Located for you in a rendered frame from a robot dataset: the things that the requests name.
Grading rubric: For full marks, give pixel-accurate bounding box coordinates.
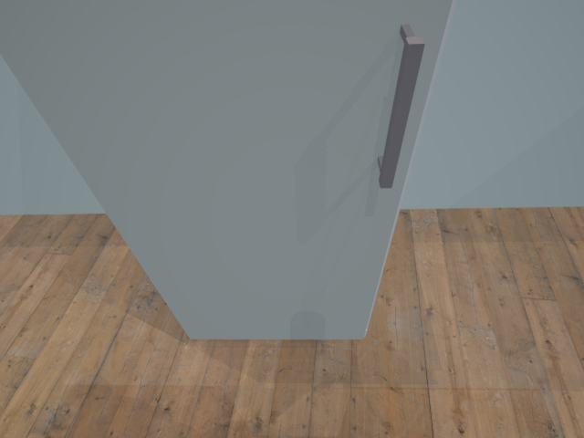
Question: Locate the handle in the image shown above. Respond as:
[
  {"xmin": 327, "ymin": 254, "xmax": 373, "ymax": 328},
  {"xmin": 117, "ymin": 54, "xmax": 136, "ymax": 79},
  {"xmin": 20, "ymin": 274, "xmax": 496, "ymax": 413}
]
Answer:
[{"xmin": 378, "ymin": 24, "xmax": 425, "ymax": 188}]

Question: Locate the fridge door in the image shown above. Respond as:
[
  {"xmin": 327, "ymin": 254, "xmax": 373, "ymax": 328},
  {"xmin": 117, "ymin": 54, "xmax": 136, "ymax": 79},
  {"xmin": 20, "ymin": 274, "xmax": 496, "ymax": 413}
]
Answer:
[{"xmin": 0, "ymin": 0, "xmax": 453, "ymax": 339}]

